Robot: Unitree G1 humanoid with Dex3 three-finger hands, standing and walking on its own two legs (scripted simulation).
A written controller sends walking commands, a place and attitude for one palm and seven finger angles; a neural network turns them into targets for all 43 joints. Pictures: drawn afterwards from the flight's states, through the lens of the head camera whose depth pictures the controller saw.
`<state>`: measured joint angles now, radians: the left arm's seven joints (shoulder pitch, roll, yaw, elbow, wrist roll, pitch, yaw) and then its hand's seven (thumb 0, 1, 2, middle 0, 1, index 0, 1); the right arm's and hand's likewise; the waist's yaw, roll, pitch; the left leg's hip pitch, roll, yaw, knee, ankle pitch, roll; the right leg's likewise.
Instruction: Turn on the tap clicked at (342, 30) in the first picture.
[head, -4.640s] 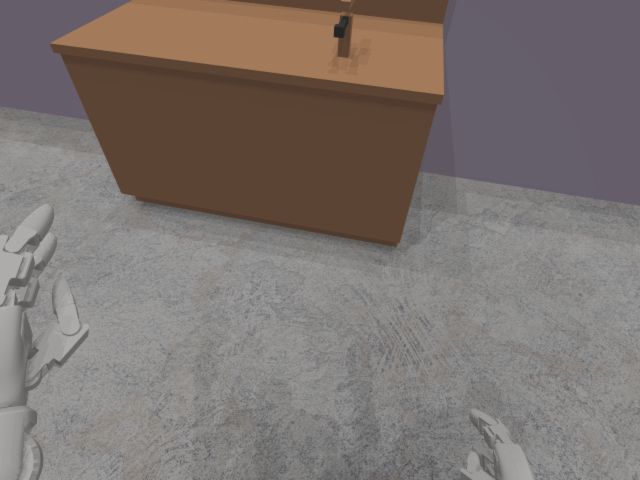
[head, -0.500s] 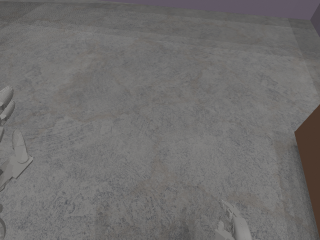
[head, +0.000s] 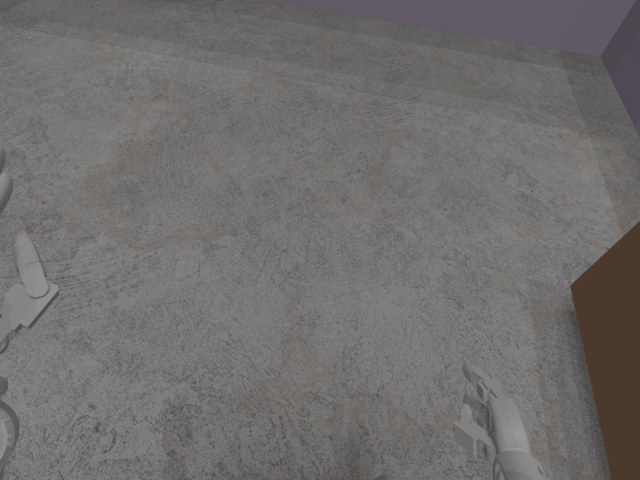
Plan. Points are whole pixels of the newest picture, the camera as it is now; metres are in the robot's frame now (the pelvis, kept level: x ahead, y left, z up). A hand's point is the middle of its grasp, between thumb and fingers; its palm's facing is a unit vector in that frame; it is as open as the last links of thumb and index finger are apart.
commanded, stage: turn to face it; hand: left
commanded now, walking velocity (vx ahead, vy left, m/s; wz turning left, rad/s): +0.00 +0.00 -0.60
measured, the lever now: out of the picture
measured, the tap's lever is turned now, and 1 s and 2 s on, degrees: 0 0 0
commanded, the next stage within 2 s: none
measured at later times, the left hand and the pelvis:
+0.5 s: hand (271, 296) +0.24 +0.08 +0.19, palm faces +0.13 -0.84 -0.52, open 7.4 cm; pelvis -0.04 -0.08 +0.00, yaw -16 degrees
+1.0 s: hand (368, 388) +0.18 -0.01 +0.17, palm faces -0.03 -0.86 -0.50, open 7.5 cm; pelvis -0.13 -0.10 -0.02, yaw -33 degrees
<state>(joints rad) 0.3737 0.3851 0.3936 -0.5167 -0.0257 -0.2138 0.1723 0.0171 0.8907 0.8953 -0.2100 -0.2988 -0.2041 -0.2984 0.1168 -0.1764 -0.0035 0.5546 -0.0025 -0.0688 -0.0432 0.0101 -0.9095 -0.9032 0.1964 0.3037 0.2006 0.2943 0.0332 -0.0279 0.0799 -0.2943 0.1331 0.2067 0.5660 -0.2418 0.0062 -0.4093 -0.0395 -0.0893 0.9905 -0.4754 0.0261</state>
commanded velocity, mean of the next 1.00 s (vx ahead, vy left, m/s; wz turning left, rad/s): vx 0.00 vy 0.00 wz -0.60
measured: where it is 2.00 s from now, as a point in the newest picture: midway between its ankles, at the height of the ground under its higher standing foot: outside the picture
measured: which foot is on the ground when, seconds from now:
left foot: down 0.00-0.24, up 0.26-0.76, down 0.78-1.00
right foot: up 0.00-0.22, down 0.24-0.78, up 0.80-0.98, down 1.00-1.00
